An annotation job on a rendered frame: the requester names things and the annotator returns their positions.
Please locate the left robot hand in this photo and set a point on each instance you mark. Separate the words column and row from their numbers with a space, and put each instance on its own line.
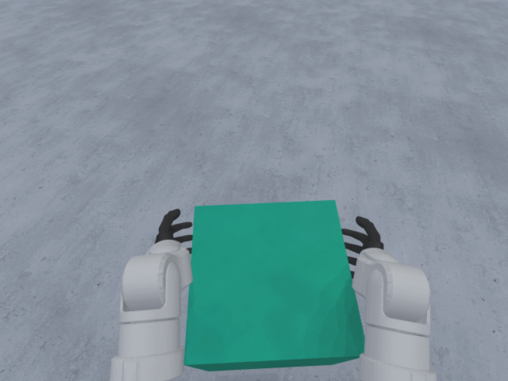
column 166, row 230

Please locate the robot right forearm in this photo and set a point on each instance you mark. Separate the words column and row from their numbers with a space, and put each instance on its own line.
column 397, row 311

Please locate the robot left forearm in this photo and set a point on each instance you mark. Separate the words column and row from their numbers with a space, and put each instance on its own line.
column 150, row 307

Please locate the carton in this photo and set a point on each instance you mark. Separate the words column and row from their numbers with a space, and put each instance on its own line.
column 271, row 288

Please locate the right robot hand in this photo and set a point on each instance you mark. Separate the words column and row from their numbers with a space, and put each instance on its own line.
column 371, row 240

